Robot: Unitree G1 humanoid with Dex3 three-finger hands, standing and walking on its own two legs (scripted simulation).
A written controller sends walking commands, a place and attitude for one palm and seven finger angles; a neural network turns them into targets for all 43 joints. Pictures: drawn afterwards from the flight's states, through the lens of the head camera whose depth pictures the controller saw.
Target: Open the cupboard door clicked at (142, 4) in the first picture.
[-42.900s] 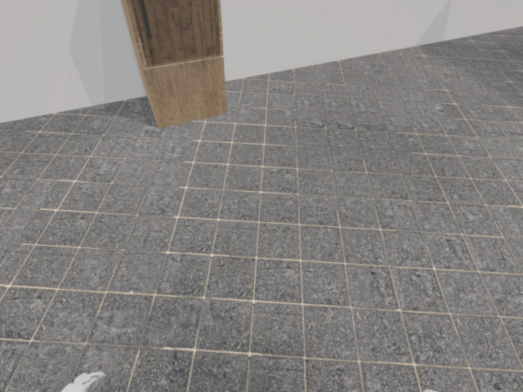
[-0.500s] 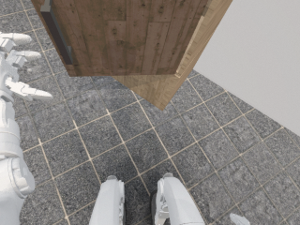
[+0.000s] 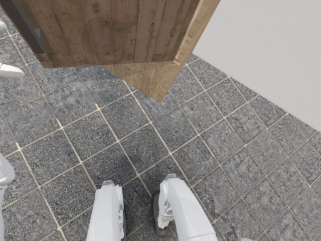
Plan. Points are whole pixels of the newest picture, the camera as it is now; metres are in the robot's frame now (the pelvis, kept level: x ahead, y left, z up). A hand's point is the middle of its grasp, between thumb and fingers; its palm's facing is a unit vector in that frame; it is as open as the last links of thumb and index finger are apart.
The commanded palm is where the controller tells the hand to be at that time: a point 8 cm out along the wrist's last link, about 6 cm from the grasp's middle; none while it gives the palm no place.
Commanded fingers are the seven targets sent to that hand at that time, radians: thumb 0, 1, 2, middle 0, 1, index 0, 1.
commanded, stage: move the hooked fingers beside the handle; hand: left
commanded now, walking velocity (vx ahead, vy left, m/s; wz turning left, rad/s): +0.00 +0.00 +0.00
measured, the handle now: (21, 12) +0.58 +0.25 +0.06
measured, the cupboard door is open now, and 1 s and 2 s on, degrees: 41 41 41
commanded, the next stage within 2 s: slide the fingers in behind the handle in 0.64 s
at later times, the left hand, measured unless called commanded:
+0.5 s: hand out of the picture +0.52 +0.30 +0.04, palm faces +0.13 -0.99 -0.02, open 13.9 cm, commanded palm +0.51 +0.32 +0.04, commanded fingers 0.00 -0.50 0.30 -0.30 -1.20 -0.30 -1.20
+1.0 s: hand out of the picture +0.52 +0.29 +0.04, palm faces +0.11 -0.99 -0.01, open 14.0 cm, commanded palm +0.51 +0.30 +0.04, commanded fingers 0.00 -0.50 0.30 -0.30 -1.20 -0.30 -1.20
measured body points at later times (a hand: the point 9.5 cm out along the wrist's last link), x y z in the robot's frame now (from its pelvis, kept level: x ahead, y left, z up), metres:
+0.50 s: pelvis +0.00 +0.01 +0.01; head +0.20 +0.07 +0.41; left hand +0.51 +0.35 +0.04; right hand +0.03 -0.26 -0.09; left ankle +0.03 +0.08 -0.57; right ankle +0.05 -0.11 -0.57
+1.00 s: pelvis +0.00 +0.01 +0.01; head +0.20 +0.07 +0.41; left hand +0.51 +0.34 +0.04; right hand +0.03 -0.27 -0.09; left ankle +0.03 +0.08 -0.57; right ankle +0.05 -0.11 -0.57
